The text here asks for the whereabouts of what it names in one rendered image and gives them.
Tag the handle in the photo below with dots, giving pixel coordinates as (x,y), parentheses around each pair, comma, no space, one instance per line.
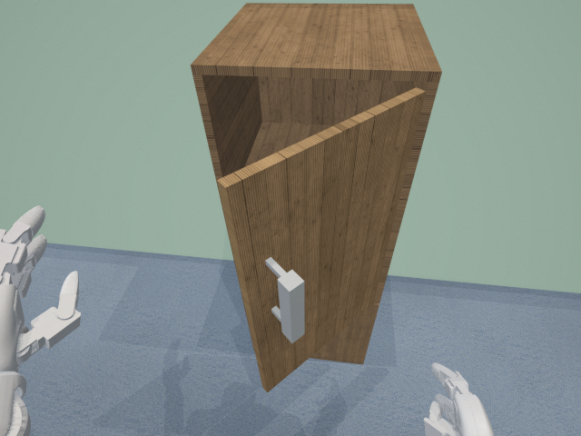
(292,302)

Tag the cupboard door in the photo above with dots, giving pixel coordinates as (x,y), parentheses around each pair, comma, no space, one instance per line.
(324,208)

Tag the robot left hand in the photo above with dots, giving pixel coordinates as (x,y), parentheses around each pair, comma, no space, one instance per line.
(18,256)

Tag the robot right hand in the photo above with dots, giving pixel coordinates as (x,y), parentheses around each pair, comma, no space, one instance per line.
(466,414)

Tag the robot left forearm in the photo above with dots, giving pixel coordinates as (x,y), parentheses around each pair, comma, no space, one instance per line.
(14,417)

